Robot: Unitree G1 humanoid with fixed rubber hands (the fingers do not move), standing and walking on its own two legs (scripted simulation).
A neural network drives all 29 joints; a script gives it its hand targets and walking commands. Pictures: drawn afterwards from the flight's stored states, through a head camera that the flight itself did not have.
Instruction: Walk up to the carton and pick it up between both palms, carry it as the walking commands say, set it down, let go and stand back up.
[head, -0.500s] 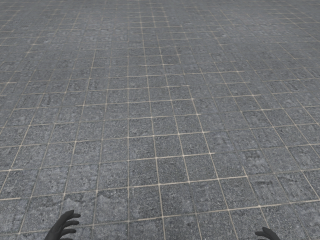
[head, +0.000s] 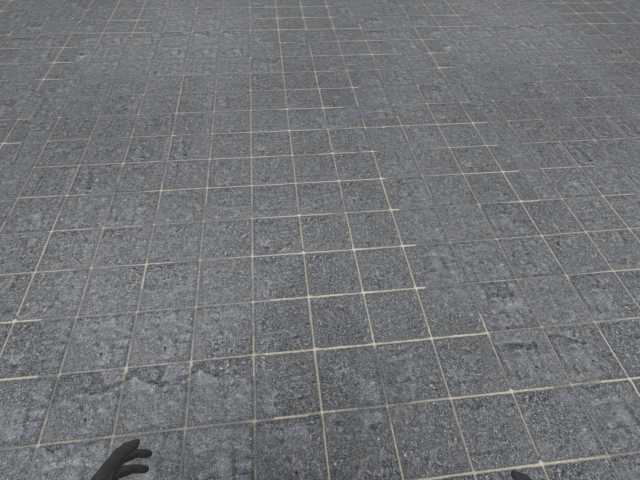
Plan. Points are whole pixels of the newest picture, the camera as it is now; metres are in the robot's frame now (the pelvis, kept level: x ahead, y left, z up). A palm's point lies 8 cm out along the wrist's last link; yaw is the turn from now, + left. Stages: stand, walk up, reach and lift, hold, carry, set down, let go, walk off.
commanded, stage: walk up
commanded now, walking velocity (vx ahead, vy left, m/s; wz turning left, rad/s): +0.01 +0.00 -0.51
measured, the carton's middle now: out of the picture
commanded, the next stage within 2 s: none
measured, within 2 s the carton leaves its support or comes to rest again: neither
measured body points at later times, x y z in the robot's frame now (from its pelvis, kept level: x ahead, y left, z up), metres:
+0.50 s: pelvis -0.03 -0.02 +0.01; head +0.05 -0.03 +0.46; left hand +0.09 +0.24 -0.11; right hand +0.08 -0.30 -0.11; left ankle -0.04 +0.10 -0.70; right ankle -0.02 -0.13 -0.72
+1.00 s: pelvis -0.05 -0.03 +0.01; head +0.01 -0.06 +0.45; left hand +0.13 +0.20 -0.11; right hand +0.00 -0.33 -0.12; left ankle -0.05 +0.08 -0.68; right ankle -0.08 -0.16 -0.72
